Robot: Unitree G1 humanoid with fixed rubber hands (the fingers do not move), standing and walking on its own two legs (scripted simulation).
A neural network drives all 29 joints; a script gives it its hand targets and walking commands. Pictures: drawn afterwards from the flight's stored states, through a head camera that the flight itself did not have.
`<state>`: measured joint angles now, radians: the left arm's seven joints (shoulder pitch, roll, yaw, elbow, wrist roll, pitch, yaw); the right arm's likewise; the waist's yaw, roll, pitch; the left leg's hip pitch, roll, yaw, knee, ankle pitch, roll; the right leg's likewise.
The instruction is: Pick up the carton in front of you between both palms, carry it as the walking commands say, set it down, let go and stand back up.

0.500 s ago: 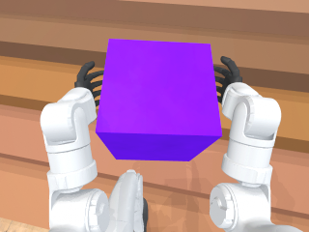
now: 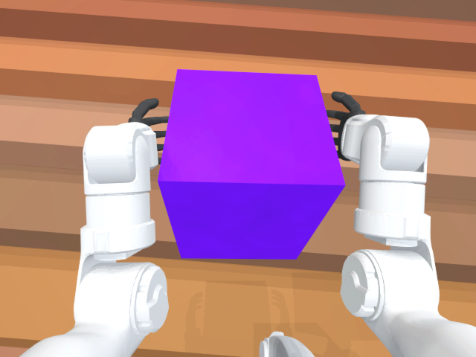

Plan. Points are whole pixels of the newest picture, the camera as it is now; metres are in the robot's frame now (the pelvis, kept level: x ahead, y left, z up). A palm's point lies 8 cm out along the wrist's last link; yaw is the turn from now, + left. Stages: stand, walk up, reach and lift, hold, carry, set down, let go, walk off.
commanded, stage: carry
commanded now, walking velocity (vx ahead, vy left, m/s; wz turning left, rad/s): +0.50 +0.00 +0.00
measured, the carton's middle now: (243, 174) +0.39 -0.01 +0.12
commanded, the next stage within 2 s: none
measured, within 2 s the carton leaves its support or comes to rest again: neither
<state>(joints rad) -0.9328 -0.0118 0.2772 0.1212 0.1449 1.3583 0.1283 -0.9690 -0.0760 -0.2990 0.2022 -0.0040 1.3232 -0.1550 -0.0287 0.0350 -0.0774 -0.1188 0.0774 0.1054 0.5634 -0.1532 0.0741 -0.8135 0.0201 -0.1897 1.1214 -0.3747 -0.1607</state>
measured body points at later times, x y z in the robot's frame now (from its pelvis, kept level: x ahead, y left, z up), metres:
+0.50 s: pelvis +0.31 +0.07 +0.14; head +0.35 +0.06 +0.59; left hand +0.73 +0.19 +0.30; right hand +0.70 -0.11 +0.29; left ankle +0.44 +0.16 -0.51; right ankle +0.15 -0.07 -0.46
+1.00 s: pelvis +0.61 +0.01 +0.28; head +0.63 +0.02 +0.73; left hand +0.98 +0.19 +0.44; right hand +1.02 -0.11 +0.44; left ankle +0.46 +0.14 -0.36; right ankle +0.69 -0.09 -0.38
